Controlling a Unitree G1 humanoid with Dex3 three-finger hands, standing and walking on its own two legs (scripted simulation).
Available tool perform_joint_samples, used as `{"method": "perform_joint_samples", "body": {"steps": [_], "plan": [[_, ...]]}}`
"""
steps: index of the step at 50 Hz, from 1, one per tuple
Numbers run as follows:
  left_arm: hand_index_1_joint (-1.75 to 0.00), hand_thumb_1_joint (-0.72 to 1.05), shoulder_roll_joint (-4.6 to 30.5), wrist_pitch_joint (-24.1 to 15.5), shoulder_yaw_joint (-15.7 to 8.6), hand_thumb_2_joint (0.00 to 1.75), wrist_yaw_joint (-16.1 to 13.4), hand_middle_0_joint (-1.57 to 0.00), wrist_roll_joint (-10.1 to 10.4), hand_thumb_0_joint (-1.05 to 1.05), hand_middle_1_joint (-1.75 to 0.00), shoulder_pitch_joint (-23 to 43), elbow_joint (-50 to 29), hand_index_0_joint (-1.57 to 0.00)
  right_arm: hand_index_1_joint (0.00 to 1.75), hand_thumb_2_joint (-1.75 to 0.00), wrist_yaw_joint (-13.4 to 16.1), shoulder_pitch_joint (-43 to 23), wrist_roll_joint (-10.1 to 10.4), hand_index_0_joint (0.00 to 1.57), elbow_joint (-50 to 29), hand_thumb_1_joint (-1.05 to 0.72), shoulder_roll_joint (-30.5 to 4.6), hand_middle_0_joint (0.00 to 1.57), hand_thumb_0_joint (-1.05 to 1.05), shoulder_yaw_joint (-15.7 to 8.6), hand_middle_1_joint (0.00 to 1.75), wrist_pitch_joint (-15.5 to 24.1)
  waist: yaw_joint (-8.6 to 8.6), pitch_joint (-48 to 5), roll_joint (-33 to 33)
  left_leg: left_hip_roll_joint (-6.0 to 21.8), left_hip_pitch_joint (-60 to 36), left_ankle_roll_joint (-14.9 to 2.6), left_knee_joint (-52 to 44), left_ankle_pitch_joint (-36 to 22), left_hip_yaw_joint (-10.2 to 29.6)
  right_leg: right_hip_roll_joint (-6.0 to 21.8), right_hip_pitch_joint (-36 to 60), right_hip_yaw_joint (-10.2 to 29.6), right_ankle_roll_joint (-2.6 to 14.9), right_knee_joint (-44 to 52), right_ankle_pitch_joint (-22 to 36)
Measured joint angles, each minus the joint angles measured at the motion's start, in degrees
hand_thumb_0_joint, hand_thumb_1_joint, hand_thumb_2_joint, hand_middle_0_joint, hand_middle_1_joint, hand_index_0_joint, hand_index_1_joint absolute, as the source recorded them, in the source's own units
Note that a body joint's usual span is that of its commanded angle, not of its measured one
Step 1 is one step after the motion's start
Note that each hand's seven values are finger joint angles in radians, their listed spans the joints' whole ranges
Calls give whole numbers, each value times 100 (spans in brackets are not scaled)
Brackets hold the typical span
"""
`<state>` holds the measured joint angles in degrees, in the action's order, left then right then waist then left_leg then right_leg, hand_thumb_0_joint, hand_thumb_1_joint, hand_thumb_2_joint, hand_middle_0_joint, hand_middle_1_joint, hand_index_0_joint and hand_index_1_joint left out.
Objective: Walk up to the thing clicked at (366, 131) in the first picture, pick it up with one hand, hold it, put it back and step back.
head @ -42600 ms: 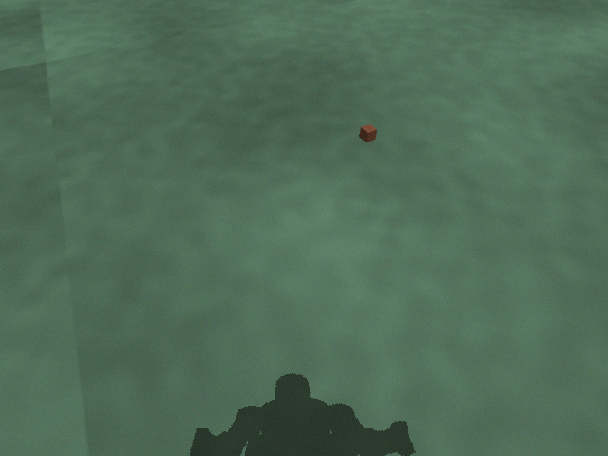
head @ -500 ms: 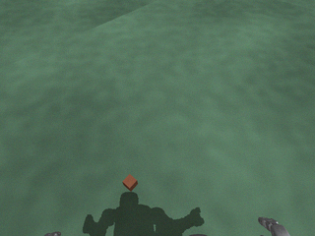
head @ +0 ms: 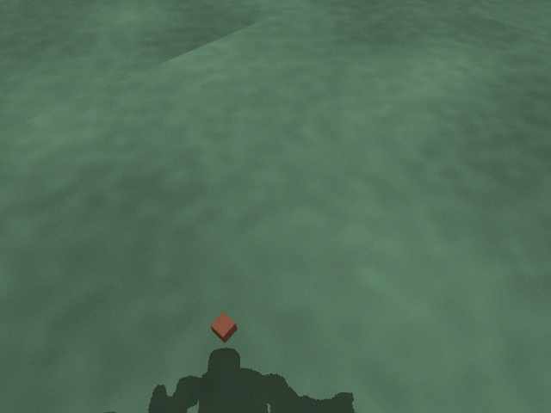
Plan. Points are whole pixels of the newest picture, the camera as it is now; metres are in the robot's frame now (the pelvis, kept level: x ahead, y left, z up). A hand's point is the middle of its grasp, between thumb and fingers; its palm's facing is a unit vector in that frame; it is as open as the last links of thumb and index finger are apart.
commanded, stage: stand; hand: left
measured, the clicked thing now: (224, 327) +0.51 +0.18 -0.75
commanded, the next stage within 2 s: none
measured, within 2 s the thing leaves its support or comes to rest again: neither
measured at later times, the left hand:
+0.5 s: hand out of the picture +0.07 +0.26 -0.16, palm faces -0.03 -0.94 -0.34, open 7.4 cm
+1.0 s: hand out of the picture +0.10 +0.25 -0.15, palm faces -0.03 -0.94 -0.35, open 7.4 cm
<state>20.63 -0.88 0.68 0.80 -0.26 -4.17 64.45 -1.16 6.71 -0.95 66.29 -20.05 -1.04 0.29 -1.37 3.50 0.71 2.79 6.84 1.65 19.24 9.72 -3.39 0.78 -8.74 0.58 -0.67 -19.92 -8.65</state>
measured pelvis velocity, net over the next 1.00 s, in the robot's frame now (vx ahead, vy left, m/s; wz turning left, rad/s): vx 0.02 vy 0.00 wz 0.01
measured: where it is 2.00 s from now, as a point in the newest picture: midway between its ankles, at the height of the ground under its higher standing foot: outside the picture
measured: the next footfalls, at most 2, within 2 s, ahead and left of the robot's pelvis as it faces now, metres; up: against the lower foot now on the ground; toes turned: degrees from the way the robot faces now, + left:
none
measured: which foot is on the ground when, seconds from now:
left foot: down 0.00-1.00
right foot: down 0.00-1.00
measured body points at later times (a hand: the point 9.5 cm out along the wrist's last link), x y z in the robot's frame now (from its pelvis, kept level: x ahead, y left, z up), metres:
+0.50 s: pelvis +0.00 +0.01 +0.00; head +0.01 +0.01 +0.45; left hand +0.08 +0.31 -0.13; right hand +0.09 -0.29 -0.13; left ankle +0.01 +0.14 -0.75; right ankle +0.03 -0.13 -0.75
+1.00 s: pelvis +0.02 +0.00 +0.00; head +0.02 +0.00 +0.45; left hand +0.11 +0.30 -0.13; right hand +0.10 -0.30 -0.13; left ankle +0.01 +0.14 -0.75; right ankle +0.03 -0.13 -0.75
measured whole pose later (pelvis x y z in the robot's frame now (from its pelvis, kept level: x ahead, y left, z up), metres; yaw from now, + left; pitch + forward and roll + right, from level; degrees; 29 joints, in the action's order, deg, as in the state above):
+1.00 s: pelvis +0.02 +0.00 +0.00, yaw +1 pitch -2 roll +0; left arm 20.4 -0.5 0.8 0.5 -0.3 -5.3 64.3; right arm -0.5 5.1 -0.7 65.9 -20.0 -0.5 0.4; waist -0.4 2.2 0.1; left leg 2.3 5.0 1.6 17.7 10.4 -3.0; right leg 1.2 -7.2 0.1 -0.9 -19.4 -10.1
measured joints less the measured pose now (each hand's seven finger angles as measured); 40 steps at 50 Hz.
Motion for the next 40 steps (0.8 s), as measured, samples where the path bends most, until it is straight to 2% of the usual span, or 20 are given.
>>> {"method": "perform_joint_samples", "body": {"steps": [18, 40], "plan": [[-30, 90, 12, 33, -1, 89, -4, -20, -5, 0, -30, -207, 60, -20, 30, -90, 27, -139, 6, 20, -49, -90, 57, 20, 1, 41, 30, 26, 117, -109, -29, -64, -41, -46, -65, -16, 2, 62, 42, -1, -49, 50, 5], [-30, 90, -31, 47, 22, 89, -7, -21, -2, 0, -30, -203, 22, -20, 30, -90, 54, -124, 18, 20, -19, -90, 2, 20, 1, 60, 30, 20, 106, -69, -37, -75, -89, -33, -126, 53, 24, 75, 68, -26, -46, 42, -110]]}}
